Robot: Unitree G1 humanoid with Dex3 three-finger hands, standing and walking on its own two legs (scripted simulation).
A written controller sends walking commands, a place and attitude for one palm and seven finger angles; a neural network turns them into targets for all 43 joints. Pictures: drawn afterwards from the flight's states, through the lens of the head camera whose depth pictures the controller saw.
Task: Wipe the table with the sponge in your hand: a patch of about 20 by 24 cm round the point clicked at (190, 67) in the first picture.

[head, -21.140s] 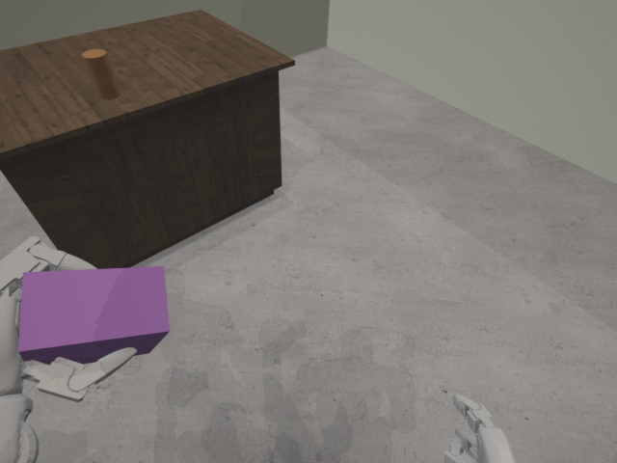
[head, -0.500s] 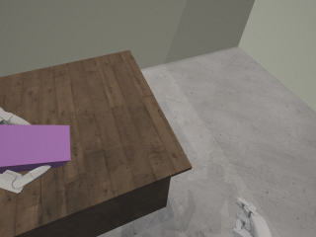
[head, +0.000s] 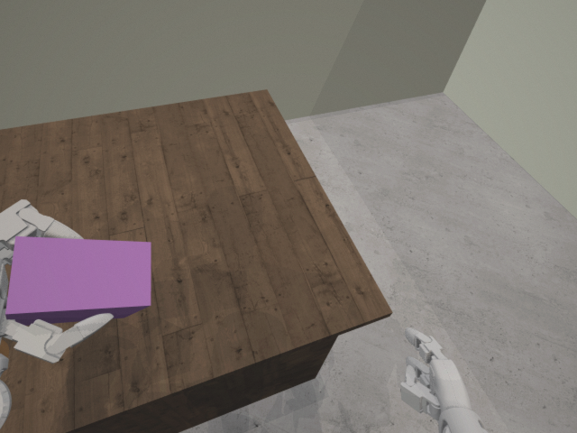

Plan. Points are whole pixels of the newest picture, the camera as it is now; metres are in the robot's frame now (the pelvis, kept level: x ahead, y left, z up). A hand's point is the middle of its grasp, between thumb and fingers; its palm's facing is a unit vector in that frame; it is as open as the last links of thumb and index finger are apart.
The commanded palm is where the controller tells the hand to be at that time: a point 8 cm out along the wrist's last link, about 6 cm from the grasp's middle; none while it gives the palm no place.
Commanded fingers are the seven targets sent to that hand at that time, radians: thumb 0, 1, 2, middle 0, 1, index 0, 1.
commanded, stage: come to a stop and stand still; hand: left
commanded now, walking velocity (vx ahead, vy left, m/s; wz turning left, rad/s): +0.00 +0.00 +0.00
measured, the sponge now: (98, 284) +0.23 +0.23 +0.13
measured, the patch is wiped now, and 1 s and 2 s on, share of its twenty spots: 0.00 0.00 0.00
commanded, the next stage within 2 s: look again from close up in 1.12 s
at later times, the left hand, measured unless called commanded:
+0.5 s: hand (37, 328) +0.18 +0.25 +0.15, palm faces +0.35 -0.84 -0.42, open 10.2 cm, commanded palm +0.12 +0.28 +0.17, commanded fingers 0.00 0.10 1.30 -1.20 -1.60 -1.20 -1.60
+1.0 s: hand (68, 333) +0.18 +0.23 +0.15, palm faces +0.33 -0.85 -0.40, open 10.2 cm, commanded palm +0.13 +0.26 +0.17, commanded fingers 0.00 0.10 1.30 -1.20 -1.60 -1.20 -1.60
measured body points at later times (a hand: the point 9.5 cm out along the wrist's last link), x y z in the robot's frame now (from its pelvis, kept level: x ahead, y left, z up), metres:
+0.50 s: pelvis -0.04 +0.00 +0.00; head -0.01 +0.02 +0.45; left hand +0.15 +0.30 +0.17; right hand +0.14 -0.22 -0.08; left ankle +0.01 +0.08 -0.74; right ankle -0.02 -0.16 -0.74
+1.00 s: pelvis -0.03 -0.02 +0.00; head -0.02 +0.00 +0.45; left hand +0.15 +0.27 +0.17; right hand +0.15 -0.25 -0.07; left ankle +0.01 +0.08 -0.74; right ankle -0.02 -0.16 -0.74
